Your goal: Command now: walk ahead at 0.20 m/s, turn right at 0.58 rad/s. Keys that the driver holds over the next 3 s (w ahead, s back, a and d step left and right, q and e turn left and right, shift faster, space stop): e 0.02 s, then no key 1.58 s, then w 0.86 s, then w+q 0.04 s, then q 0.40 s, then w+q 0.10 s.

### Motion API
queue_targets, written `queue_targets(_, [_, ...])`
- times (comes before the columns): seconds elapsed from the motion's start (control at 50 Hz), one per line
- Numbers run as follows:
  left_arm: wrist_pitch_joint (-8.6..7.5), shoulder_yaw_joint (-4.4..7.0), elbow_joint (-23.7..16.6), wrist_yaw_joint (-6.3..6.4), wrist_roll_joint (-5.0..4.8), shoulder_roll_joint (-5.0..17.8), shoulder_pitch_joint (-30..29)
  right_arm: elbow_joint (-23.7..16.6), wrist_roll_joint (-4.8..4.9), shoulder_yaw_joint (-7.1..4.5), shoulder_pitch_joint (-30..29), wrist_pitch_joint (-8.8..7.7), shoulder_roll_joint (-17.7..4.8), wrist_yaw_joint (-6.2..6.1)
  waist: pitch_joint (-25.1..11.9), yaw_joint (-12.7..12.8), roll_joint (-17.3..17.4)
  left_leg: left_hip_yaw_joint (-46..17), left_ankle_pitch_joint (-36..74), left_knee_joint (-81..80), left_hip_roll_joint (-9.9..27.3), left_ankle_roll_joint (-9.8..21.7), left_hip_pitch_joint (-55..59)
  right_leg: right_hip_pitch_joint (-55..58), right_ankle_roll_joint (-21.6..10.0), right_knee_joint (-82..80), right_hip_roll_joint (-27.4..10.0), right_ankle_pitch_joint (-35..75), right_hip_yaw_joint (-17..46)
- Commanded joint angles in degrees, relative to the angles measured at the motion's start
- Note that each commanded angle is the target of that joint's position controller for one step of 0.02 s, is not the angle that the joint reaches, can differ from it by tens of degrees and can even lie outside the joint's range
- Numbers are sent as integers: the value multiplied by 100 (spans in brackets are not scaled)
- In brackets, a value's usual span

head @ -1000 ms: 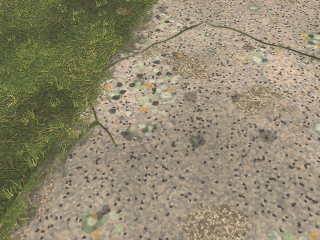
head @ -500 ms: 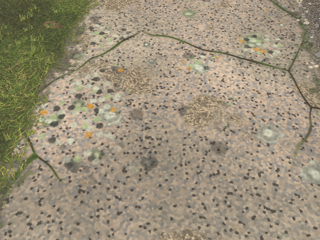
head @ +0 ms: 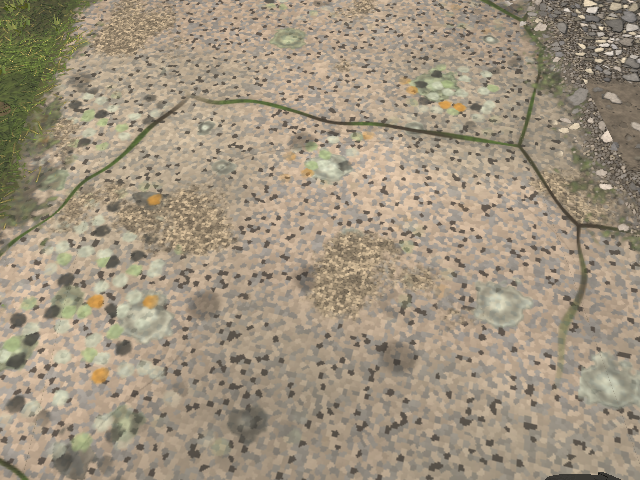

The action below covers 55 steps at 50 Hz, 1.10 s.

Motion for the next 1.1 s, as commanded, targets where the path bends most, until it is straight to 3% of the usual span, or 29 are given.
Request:
queue_targets(0.02, [25, 225, -352, 99, 63, 935, -13, -307, 36, -140, 198, -113, -652, -83, -488, -279, -682, 35, -148, -682, -415, 160, 1104, -16, -96, 647, -1270, 4744, 997])
queue_targets(0.04, [-1, 238, -410, 105, 57, 990, -195, -180, 30, -177, 600, -153, -766, -127, -599, -466, -696, 40, -49, -1048, -459, 269, 1604, -24, 10, 997, -1207, 4834, 1044])
queue_targets(0.06, [-54, 226, -445, 78, -16, 970, -344, -46, -10, -201, 1132, -243, -835, -184, -773, -773, -516, 23, 790, -1685, -290, 407, 2400, -198, 152, 1730, -974, 4612, 911])
queue_targets(0.08, [-127, 124, -646, 49, -113, 640, -207, -39, -70, -256, 1709, -314, -1173, -256, -1491, -869, 128, -959, 2675, -1442, 983, 721, 3743, -838, 333, 3060, -690, 2661, 594])
queue_targets(0.1, [-82, 73, -585, 112, -260, 221, 958, -162, -31, -312, 1544, -216, -1457, -232, -2286, -326, 1299, -2669, 5634, -1028, 2661, 1776, 4923, -1978, 445, 4647, 268, -2353, -109])
queue_targets(0.12, [38, 131, -336, 170, 11, 732, 1080, -194, 147, -326, 1484, -96, -1140, -189, -2410, -349, 637, -3089, 4567, -1208, 2557, 2029, 4375, -2194, 406, 5156, -78, -2100, -166])
queue_targets(0.14, [121, 167, -293, 134, 108, 813, 568, -280, 169, -199, 1124, -66, -670, -183, -1652, -351, 111, -2401, 3348, -1496, 2081, 1848, 3615, -2225, 467, 5222, -237, -1610, -90])
queue_targets(0.16, [176, 150, -377, 83, 131, 733, 175, -301, 135, -110, 786, -32, -414, -182, -1171, -321, 36, -1808, 2549, -1765, 1668, 1587, 3058, -2245, 534, 4947, -363, -1336, -154])
queue_targets(0.2, [334, 99, -383, -19, 115, 547, 66, -212, 69, -92, 658, -4, -443, -206, -787, -245, 570, -1027, 2081, -2118, 1137, 1358, 2345, -1895, 687, 4569, -450, -947, -266])
queue_targets(0.22, [386, 77, -348, -36, 95, 497, 132, -145, 43, -106, 678, -5, -490, -193, -797, -201, 624, -813, 2093, -2146, 1019, 1334, 2158, -1679, 719, 4398, -407, -847, -341])
queue_targets(0.28, [454, -4, -287, -20, 78, 371, 41, -13, 17, -104, 692, -15, -515, -168, -884, -164, 594, -600, 1515, -2231, 948, 1344, 2033, -1354, 739, 3403, -447, -901, -491])
queue_targets(0.36, [518, -104, -278, 8, 75, 352, -429, 141, 6, -171, 827, 116, -689, -128, -763, -378, 844, -801, -667, -2493, 920, 1335, 1867, -968, 616, 2097, -596, -765, -785])
queue_targets(0.4, [481, -136, -188, 18, 73, 337, -393, 189, 35, -208, 821, 220, -767, -118, -650, -319, 737, -892, -1353, -2483, 902, 1245, 1671, -610, 514, 1339, -590, -405, -939])
queue_targets(0.44, [371, -172, -99, 46, 113, 341, -344, 283, 72, -204, 972, 290, -713, -140, -404, -244, 411, -872, -1906, -2413, 803, 851, 1138, -15, 286, 159, -698, 232, -749])
queue_targets(0.46, [286, -176, -169, 85, 198, 529, -440, 269, 85, -171, 1059, 286, -554, -125, -330, -318, -115, -691, -1935, -2038, 604, 543, 955, 6, 127, -442, -1357, -54, 120])
queue_targets(0.48, [233, -142, -210, 104, 139, 797, -787, 215, 184, -122, 1087, 278, -292, -114, -155, -576, -1028, 44, -1610, -1625, -89, 290, 1283, -942, -179, -889, -2100, -649, 1082])
queue_targets(0.5, [162, -247, -213, 78, 107, 459, -1117, 372, 143, -121, 1010, 294, -317, -116, -10, -586, -911, 58, -1159, -1373, -97, 266, 2255, -1833, -193, -1093, -2204, -969, 1064])
queue_targets(0.52, [99, -301, -171, 85, 102, 332, -1302, 469, 119, -112, 1100, 284, -240, -96, 3, -728, -843, 2, -755, -1531, -59, 287, 2677, -1966, -5, -1030, -1922, -1004, 742])
queue_targets(0.58, [15, -298, 105, 130, 29, 375, -996, 731, 55, -140, 1281, 201, -412, -73, -105, -685, -848, -181, -267, -1825, 158, 302, 2923, -1630, 277, -870, -1475, -561, 288])
queue_targets(0.62, [23, -296, 250, 128, 8, 321, -790, 936, 91, -142, 1371, 175, -444, -76, -20, -601, -510, -259, -406, -1902, 212, 336, 2666, -1339, 252, -779, -1402, -331, 194])
queue_targets(0.72, [16, -289, 551, 150, 10, 262, -589, 1266, 96, -101, 1365, 175, -275, -130, -33, -517, -155, -320, -308, -2033, 239, 333, 2565, -976, 189, -555, -1362, 267, 46])
queue_targets(1.1, [10, -396, 1334, 241, 10, -65, -199, 2045, 109, -60, 1513, 236, -45, -259, -48, -521, -194, -316, 176, -1875, 293, 446, 2799, -712, 246, -391, -1335, 1045, -165])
